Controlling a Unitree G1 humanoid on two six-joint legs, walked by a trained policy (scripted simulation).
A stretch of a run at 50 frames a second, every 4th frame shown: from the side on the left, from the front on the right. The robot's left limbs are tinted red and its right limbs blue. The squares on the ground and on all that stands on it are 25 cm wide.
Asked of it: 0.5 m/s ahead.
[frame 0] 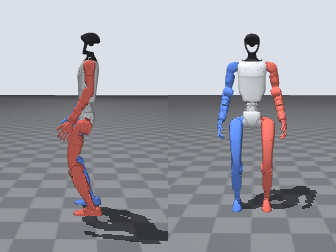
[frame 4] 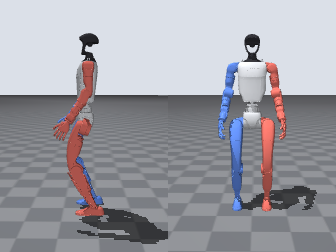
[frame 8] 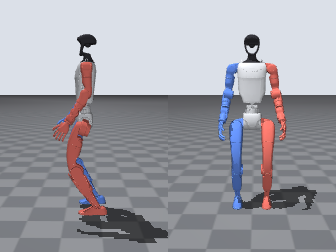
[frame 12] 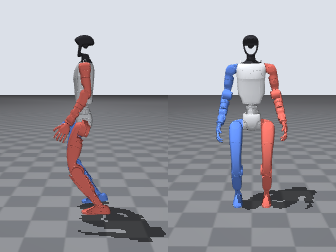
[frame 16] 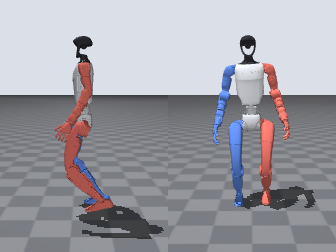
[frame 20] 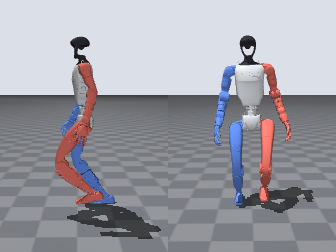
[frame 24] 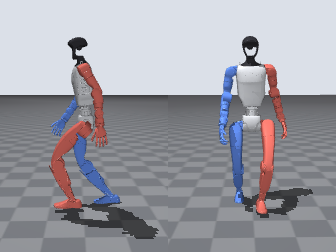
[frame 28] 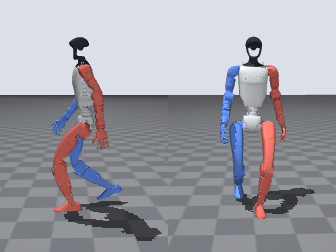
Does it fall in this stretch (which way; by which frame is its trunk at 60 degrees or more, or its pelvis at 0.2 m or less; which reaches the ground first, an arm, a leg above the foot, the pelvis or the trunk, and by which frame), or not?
no
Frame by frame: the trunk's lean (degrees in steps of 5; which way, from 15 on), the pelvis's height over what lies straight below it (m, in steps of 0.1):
0: 5, 0.8
4: 5, 0.8
8: 5, 0.7
12: 0, 0.7
16: 5, 0.7
20: 5, 0.7
24: 5, 0.7
28: 5, 0.7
